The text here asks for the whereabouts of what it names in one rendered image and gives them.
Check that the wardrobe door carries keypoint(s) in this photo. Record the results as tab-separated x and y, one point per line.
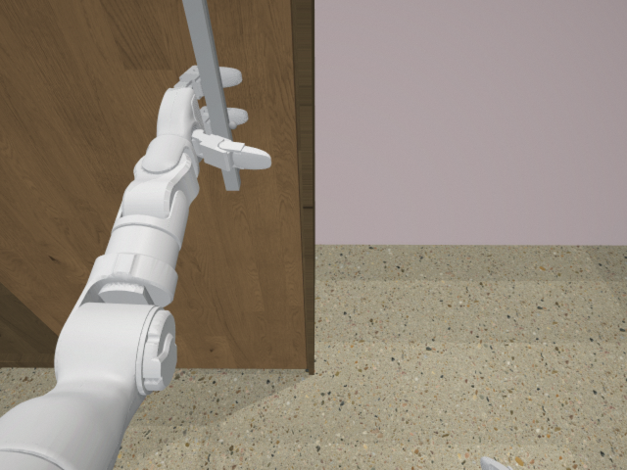
21	331
81	85

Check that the left robot hand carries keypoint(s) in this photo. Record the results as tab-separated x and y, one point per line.
180	115

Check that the robot left upper arm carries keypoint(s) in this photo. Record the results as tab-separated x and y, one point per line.
111	357

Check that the robot left forearm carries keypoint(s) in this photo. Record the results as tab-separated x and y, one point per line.
138	267

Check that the handle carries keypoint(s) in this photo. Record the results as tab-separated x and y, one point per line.
200	28

